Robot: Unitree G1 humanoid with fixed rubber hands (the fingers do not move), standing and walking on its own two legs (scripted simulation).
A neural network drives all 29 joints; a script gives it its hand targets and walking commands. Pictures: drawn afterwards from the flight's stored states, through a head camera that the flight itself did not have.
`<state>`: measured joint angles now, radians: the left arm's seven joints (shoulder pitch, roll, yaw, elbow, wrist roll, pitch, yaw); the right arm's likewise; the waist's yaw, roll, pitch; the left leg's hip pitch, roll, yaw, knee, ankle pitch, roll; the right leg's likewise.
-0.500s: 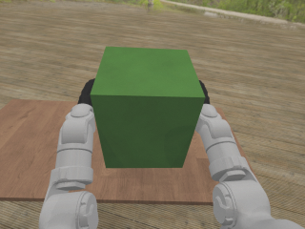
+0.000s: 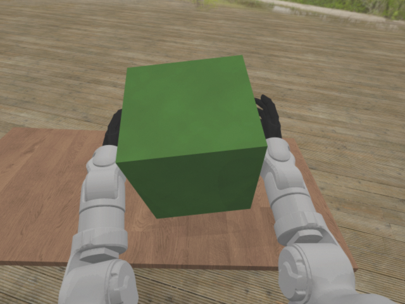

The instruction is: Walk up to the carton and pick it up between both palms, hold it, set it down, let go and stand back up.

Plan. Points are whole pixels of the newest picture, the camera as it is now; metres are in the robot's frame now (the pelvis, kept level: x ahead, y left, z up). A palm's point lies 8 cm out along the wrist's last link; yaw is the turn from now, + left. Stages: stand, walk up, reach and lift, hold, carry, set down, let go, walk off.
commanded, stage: set down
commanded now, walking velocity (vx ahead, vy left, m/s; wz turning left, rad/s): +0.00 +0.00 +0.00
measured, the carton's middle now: (195, 145) +0.38 +0.02 +0.18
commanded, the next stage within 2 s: none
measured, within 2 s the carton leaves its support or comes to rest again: neither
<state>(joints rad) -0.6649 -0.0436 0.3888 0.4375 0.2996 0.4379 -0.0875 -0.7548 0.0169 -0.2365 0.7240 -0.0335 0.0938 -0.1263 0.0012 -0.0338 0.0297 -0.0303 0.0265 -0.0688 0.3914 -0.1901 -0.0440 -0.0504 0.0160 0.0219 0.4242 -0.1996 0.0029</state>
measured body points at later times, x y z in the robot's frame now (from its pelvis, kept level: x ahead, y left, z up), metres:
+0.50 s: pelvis +0.01 +0.00 +0.00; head -0.02 +0.02 +0.45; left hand +0.39 +0.17 +0.14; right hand +0.40 -0.14 +0.15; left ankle +0.03 +0.15 -0.74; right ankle +0.03 -0.11 -0.74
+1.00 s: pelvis +0.02 +0.00 +0.00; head +0.01 +0.02 +0.45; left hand +0.40 +0.16 +0.10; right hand +0.41 -0.15 +0.12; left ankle +0.03 +0.15 -0.74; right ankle +0.03 -0.11 -0.74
